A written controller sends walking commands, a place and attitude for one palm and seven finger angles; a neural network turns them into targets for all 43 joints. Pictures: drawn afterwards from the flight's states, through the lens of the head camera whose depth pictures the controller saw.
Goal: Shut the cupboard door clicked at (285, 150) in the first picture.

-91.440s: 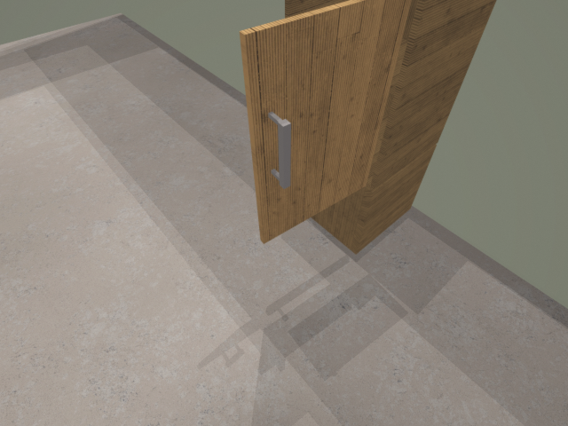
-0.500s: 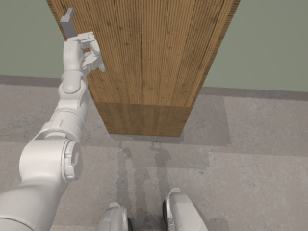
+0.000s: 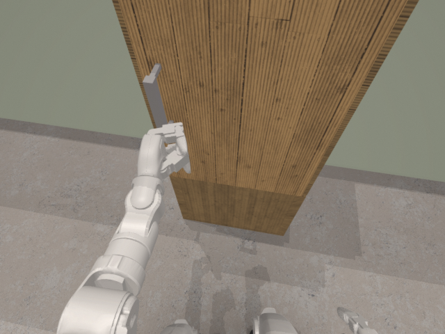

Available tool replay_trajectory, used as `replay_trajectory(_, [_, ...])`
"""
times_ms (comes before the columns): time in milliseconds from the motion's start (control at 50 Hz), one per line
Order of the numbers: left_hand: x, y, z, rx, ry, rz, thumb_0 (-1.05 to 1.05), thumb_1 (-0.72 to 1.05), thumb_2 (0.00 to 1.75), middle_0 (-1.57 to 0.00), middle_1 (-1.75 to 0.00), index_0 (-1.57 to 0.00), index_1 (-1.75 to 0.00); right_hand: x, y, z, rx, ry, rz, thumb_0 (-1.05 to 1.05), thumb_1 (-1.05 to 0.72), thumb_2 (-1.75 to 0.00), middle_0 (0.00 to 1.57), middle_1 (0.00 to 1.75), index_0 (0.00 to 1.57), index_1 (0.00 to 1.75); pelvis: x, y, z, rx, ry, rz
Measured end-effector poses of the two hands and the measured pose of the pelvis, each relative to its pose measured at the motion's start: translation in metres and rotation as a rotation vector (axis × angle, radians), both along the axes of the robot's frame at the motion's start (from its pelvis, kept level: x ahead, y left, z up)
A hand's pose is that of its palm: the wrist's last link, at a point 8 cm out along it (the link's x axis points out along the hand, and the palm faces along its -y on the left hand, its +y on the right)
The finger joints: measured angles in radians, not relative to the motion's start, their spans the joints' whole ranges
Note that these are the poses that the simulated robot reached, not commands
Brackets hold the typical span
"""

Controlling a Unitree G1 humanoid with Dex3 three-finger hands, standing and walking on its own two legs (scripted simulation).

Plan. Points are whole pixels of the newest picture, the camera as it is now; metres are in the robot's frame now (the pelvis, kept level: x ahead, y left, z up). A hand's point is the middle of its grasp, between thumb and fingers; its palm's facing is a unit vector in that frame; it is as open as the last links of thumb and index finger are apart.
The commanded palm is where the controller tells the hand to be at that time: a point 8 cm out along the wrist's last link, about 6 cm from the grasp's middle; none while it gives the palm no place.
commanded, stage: draw the hand back to the body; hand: left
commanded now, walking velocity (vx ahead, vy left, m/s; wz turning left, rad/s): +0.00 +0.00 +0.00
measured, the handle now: (161, 106) +0.55 +0.13 +0.05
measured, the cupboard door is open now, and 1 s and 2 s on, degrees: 0 0 0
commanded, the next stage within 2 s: step back with the hand held close in 1.62 s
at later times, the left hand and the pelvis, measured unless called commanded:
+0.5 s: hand (131, 185) +0.32 +0.13 +0.13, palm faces -0.04 -1.00 -0.05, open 3.1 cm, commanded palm +0.29 +0.19 +0.13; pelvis +0.00 -0.01 +0.03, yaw +0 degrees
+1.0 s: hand (6, 226) +0.24 +0.24 +0.18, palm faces +0.33 -0.89 -0.31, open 4.3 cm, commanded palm +0.19 +0.28 +0.20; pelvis +0.01 +0.01 +0.06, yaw +0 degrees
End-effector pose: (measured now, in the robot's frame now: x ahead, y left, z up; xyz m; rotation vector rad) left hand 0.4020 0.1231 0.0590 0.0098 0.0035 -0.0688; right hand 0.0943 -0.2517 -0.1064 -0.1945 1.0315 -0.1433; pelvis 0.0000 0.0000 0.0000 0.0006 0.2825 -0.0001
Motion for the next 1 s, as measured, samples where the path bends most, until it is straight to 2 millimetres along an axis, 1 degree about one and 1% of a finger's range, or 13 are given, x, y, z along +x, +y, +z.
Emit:
replay_trajectory(60, [-0.002,0.0,0.0,-0.008,-0.003,0.022,0.02,0.9,0.9,-1.3,-1.5,-1.3,-1.5,0.01,0.002,0.002,0.006,-0.028,0.01,0.0,-0.9,-0.9,0.2,0.3,0.2,0.3,0.001,-0.003,0.001,0.004,-0.003,0.0])
replay_trajectory(120, [-0.008,0.005,0.009,0.001,-0.056,0.032,0.02,0.9,0.9,-1.3,-1.5,-1.3,-1.5,0.015,0.003,0.003,0.018,-0.044,0.008,0.0,-0.9,-0.9,0.2,0.3,0.2,0.3,0.002,-0.005,0.001,0.009,-0.008,-0.007])
replay_trajectory(180, [-0.022,0.013,0.024,0.029,-0.099,0.029,0.02,0.9,0.9,-1.3,-1.5,-1.29,-1.5,0.015,0.004,0.004,0.041,-0.05,-0.002,0.0,-0.9,-0.9,0.2,0.3,0.2,0.3,0.005,-0.007,0.006,0.011,-0.028,-0.014])
replay_trajectory(260, [-0.046,0.029,0.037,0.055,-0.065,0.031,0.02,0.9,0.9,-1.3,-1.5,-1.3,-1.5,0.014,0.005,0.01,0.065,-0.051,-0.006,0.0,-0.9,-0.9,0.2,0.3,0.2,0.3,0.006,-0.009,0.015,0.013,-0.073,-0.012])
replay_trajectory(320, [-0.062,0.043,0.042,0.038,-0.03,0.051,0.02,0.9,0.9,-1.3,-1.5,-1.3,-1.5,0.017,0.004,0.018,0.058,-0.068,-0.001,0.01,-0.9,-0.9,0.2,0.3,0.2,0.3,0.005,-0.012,0.022,0.013,-0.11,-0.005])
replay_trajectory(380, [-0.076,0.053,0.051,0.022,-0.037,0.061,0.02,0.9,0.9,-1.3,-1.5,-1.3,-1.5,0.024,0.0,0.029,0.036,-0.108,0.012,0.01,-0.9,-0.9,0.2,0.3,0.2,0.3,0.001,-0.014,0.026,0.011,-0.142,0.003])
replay_trajectory(480, [-0.098,0.061,0.07,0.03,-0.093,0.036,0.02,0.9,0.9,-1.3,-1.5,-1.3,-1.5,0.041,-0.004,0.046,0.007,-0.209,0.03,0.01,-0.9,-0.9,0.2,0.3,0.2,0.3,-0.004,-0.013,0.03,0.007,-0.183,0.007])
replay_trajectory(560, [-0.115,0.07,0.077,0.033,-0.076,0.021,0.02,0.9,0.9,-1.27,-1.48,-1.27,-1.47,0.055,-0.001,0.058,0.007,-0.289,0.042,0.01,-0.9,-0.9,0.2,0.3,0.2,0.3,-0.006,-0.011,0.033,0.008,-0.214,0.006])
replay_trajectory(640, [-0.132,0.085,0.084,0.147,-0.033,0.108,0.01,0.9,0.9,-1.21,-1.41,-1.21,-1.4,0.065,0.007,0.071,-0.002,-0.327,0.03,0.01,-0.9,-0.9,0.2,0.3,0.2,0.3,-0.006,-0.008,0.04,0.01,-0.255,0.001])
replay_trajectory(740, [-0.156,0.106,0.097,0.219,-0.021,0.22,0.02,0.89,0.9,-1.11,-1.29,-1.1,-1.28,0.075,0.022,0.082,-0.006,-0.35,0.051,0.01,-0.9,-0.9,0.2,0.3,0.2,0.3,-0.004,-0.003,0.049,0.004,-0.298,0.005])
replay_trajectory(900, [-0.184,0.137,0.126,0.282,-0.062,0.34,0.02,0.89,0.9,-0.9,-1.07,-0.9,-1.06,0.086,0.048,0.087,0.018,-0.359,0.11,0.01,-0.9,-0.9,0.2,0.3,0.2,0.3,0.004,0.007,0.057,0.0,-0.344,0.008])
replay_trajectory(1000, [-0.199,0.155,0.14,0.321,-0.085,0.398,0.02,0.89,0.9,-0.77,-0.92,-0.76,-0.91,0.091,0.058,0.088,0.033,-0.358,0.13,0.01,-0.9,-0.9,0.2,0.3,0.2,0.3,0.009,0.011,0.06,-0.003,-0.356,0.007])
